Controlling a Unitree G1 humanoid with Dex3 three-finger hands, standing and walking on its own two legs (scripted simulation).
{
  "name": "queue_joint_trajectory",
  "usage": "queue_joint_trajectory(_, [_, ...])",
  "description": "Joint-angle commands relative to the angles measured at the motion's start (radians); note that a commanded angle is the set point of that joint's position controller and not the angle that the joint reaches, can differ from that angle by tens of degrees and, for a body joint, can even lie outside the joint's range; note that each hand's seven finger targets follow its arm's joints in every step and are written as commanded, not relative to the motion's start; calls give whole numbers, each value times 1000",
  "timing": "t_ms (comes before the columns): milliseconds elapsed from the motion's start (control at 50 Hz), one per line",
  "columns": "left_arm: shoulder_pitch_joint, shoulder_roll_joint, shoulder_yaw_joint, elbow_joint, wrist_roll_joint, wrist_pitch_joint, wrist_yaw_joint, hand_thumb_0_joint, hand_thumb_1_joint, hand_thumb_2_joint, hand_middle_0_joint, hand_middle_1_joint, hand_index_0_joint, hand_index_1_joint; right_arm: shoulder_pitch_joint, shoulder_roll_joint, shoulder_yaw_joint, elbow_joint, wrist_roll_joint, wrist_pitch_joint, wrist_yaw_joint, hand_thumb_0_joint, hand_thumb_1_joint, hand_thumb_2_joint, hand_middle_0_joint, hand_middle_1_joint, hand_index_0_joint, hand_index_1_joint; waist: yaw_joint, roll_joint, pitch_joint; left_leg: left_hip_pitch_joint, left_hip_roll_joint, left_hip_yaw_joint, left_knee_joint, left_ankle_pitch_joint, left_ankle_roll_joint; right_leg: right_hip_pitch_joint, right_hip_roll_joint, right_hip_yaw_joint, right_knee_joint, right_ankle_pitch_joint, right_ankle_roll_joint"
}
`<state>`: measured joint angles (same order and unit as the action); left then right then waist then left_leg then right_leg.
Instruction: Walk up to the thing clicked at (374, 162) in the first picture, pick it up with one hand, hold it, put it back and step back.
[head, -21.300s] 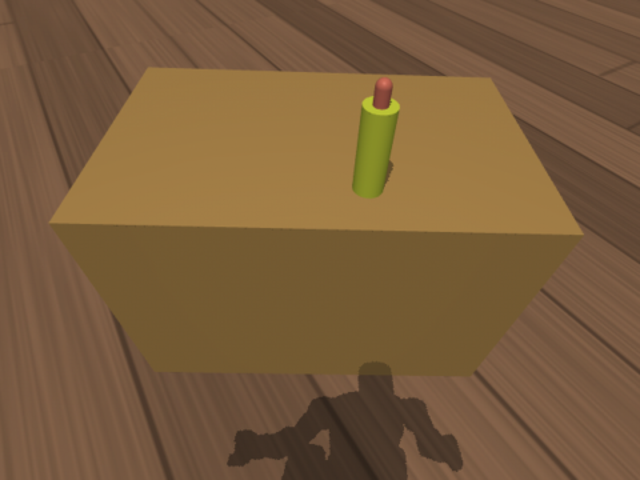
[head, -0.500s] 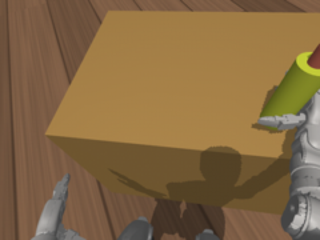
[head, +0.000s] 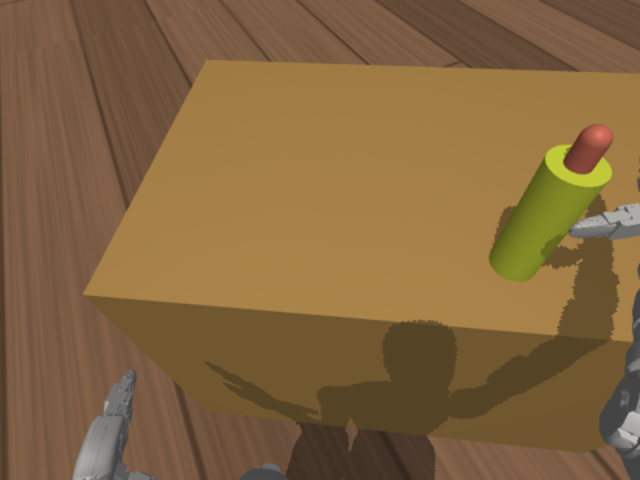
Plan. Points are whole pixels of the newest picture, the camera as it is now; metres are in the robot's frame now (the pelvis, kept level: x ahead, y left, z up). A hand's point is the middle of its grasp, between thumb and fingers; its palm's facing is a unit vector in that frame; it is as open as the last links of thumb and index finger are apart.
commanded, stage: rise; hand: right
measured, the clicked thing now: (548, 208) +0.46 -0.23 +0.09
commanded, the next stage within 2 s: sink last in 0.10 s
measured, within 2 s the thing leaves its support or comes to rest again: neither
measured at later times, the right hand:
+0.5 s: hand out of the picture +0.38 -0.40 +0.14, palm faces +0.54 +0.75 -0.37, open 17.5 cm
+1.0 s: hand out of the picture +0.18 -0.25 +0.13, palm faces +0.38 +0.84 -0.38, open 17.5 cm
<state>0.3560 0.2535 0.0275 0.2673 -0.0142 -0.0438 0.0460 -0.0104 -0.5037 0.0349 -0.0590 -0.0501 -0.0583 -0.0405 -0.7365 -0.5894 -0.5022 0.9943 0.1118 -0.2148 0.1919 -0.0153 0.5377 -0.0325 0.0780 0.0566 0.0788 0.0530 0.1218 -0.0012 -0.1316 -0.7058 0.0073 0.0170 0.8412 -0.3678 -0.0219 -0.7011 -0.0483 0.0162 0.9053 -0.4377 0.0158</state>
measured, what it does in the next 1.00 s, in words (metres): stands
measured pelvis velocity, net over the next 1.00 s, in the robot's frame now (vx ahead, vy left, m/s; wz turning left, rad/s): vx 0.01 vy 0.01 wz -0.04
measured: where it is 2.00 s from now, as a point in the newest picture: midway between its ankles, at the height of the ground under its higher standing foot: outside the picture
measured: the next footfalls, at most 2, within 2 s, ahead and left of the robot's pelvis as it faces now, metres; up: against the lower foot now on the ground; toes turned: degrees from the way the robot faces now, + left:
none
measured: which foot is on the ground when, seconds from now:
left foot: down 0.00-1.00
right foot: down 0.00-1.00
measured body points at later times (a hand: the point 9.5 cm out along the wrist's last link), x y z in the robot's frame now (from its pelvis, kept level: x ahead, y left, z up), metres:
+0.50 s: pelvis +0.02 +0.00 +0.03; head +0.05 +0.00 +0.48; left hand +0.18 +0.25 -0.04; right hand +0.35 -0.44 +0.17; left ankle +0.02 +0.14 -0.69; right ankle +0.00 -0.12 -0.69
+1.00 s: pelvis +0.01 +0.01 +0.04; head +0.00 +0.03 +0.49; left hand +0.19 +0.26 -0.03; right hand +0.15 -0.30 +0.15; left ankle +0.02 +0.14 -0.69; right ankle +0.00 -0.12 -0.69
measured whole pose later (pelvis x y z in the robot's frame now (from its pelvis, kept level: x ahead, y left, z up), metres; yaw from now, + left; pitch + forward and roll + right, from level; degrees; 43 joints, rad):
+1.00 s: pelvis +0.01 +0.01 +0.04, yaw -2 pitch -1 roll +0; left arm 0.33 0.21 0.13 0.42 -0.03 -0.04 0.07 -0.01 -0.48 0.03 -0.06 -0.05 -0.06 -0.04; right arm 0.53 -0.30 -0.27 -0.25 0.07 -0.08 -0.05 -0.01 0.57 -0.05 0.06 0.06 0.07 0.06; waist -0.05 -0.05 -0.03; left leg -0.25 0.03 0.04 0.56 -0.29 -0.02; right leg -0.24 -0.02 0.02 0.58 -0.32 0.02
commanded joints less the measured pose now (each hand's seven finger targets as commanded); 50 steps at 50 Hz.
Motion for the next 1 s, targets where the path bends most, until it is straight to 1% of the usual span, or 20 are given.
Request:
queue_joint_trajectory(0, [-35,136,44,-121,-18,-79,13,0,-515,15,-53,-48,-61,-39,-366,-245,16,-91,33,7,65,0,499,-31,66,42,62,42,-10,-70,-274,179,-26,26,-126,230,27,220,28,3,-178,295,-20])
queue_joint_trajectory(20, [-24,128,37,-101,-20,-82,12,0,-548,55,-61,-45,-54,-51,-378,-264,8,-99,41,10,78,0,508,-48,62,56,65,56,-8,-61,-258,174,-25,25,-135,222,24,214,29,1,-183,279,-23])
queue_joint_trajectory(40, [-65,140,54,-142,-25,-74,10,0,-532,42,-57,-44,-54,-46,-323,-492,-17,-67,-91,29,19,0,532,-39,62,57,65,57,-92,-75,-266,229,-15,23,-168,194,29,235,37,-18,-216,279,-12])
queue_joint_trajectory(60, [-25,155,75,-127,-26,-67,7,0,-523,39,-56,-47,-56,-45,-379,-438,5,-85,-75,39,-18,0,551,-37,60,58,64,58,-46,-80,-263,224,-19,17,-179,202,27,256,37,-27,-226,268,-15])
queue_joint_trajectory(80, [10,160,74,-133,-24,-66,-1,0,-521,32,-55,-42,-56,-40,-393,-372,45,-104,-76,43,-29,0,555,-35,61,58,64,58,-33,-54,-246,230,-19,22,-180,240,27,261,40,-30,-227,297,-17])
queue_joint_trajectory(120, [29,112,33,-65,-28,-56,-19,0,-525,38,-54,-42,-53,-42,-320,-430,23,-86,-107,64,-57,0,559,-35,61,58,64,58,-72,-75,-235,247,-16,23,-186,274,28,260,45,-37,-228,340,-17])
queue_joint_trajectory(200, [-57,202,108,-138,-31,-53,-21,0,-518,50,-53,-51,-60,-43,-387,-589,-47,-183,-146,77,-131,0,583,-43,56,56,54,56,-75,-63,-388,368,-7,13,-195,384,21,324,51,-47,-227,431,-18])
queue_joint_trajectory(280, [-73,113,4,-89,-36,-55,-28,0,-523,53,-52,-46,-56,-42,-293,-505,-20,-137,-151,87,-175,0,572,-45,59,54,54,54,-99,-126,-330,377,-8,20,-208,413,29,343,43,-47,-243,498,-5])
queue_joint_trajectory(340, [-44,141,38,-33,-31,-56,-25,0,-532,53,-53,-41,-53,-39,-220,-509,-29,-180,-151,99,-202,0,570,-45,59,53,53,53,-103,-186,-324,360,-14,25,-231,399,36,404,35,-43,-260,527,3])
queue_joint_trajectory(420, [-49,140,55,-39,-36,-69,-32,0,-535,52,-56,-43,-56,-43,-26,-368,30,-328,-118,123,-205,0,527,-50,62,51,54,52,-107,-186,-295,374,-20,37,-246,433,41,452,29,-41,-276,595,3])
queue_joint_trajectory(460, [-8,156,75,-11,-38,-64,-32,0,-536,53,-56,-43,-55,-43,105,-365,7,-453,-103,134,-211,0,531,-49,62,52,53,52,-125,-177,-302,392,-25,49,-252,455,44,487,23,-35,-284,656,6])
queue_joint_trajectory(480, [-19,136,57,-26,-42,-64,-32,0,-530,49,-56,-44,-57,-42,136,-317,43,-550,-94,137,-209,0,526,-50,62,52,53,52,-126,-171,-267,396,-23,49,-261,449,43,477,27,-41,-295,627,1])
queue_joint_trajectory(560, [-10,175,123,-30,-46,-55,-19,0,-526,47,-55,-45,-57,-42,431,-203,50,-851,-58,152,-222,0,533,-49,60,53,53,53,-137,-106,-208,442,-25,65,-285,425,44,481,21,-38,-340,579,-2])
queue_joint_trajectory(640, [-39,166,153,-4,-49,-32,-5,0,-515,39,-53,-42,-57,-37,666,-155,12,-1108,-43,147,-246,0,564,-46,56,55,53,55,-160,-105,-74,471,-15,60,-317,360,39,444,28,-44,-387,475,-6])
queue_joint_trajectory(660, [-51,178,172,-44,-46,-32,3,0,-509,37,-52,-43,-58,-36,695,-145,6,-1152,-43,145,-251,0,570,-45,55,56,53,56,-145,-81,-85,482,-15,58,-323,353,36,455,29,-43,-389,452,-11])
queue_joint_trajectory(700, [-60,142,152,-10,-41,-29,8,0,-502,27,-51,-39,-58,-30,775,-118,-1,-1273,-36,133,-262,0,584,-41,56,56,53,56,-164,-83,-47,494,-11,58,-334,319,34,433,33,-42,-407,406,-13])
queue_joint_trajectory(820, [-123,39,75,0,-25,-46,16,0,-486,19,-51,-49,-63,-35,1061,67,111,-1455,-40,95,-264,0,586,-40,54,58,53,58,-176,-105,5,515,0,49,-346,294,29,429,45,-56,-416,369,-15])
queue_joint_trajectory(860, [-112,120,156,-21,-20,-52,32,0,-484,19,-51,-50,-64,-36,1116,72,102,-1459,-40,85,-263,0,577,-41,54,57,53,58,-146,-59,25,494,-2,53,-354,269,23,437,44,-52,-421,338,-21])
queue_joint_trajectory(940, [-95,156,212,-39,-15,-66,45,0,-485,21,-52,-52,-65,-39,1111,83,96,-1481,-41,61,-260,0,560,-46,53,59,54,59,-122,-15,64,462,7,50,-381,195,16,455,53,-51,-437,256,-30])
queue_joint_trajectory(980, [-61,135,205,7,-14,-73,47,0,-484,19,-51,-50,-64,-36,1122,106,106,-1409,-44,54,-258,0,576,-45,51,60,54,60,-121,4,139,430,9,52,-402,124,14,443,55,-49,-453,191,-33])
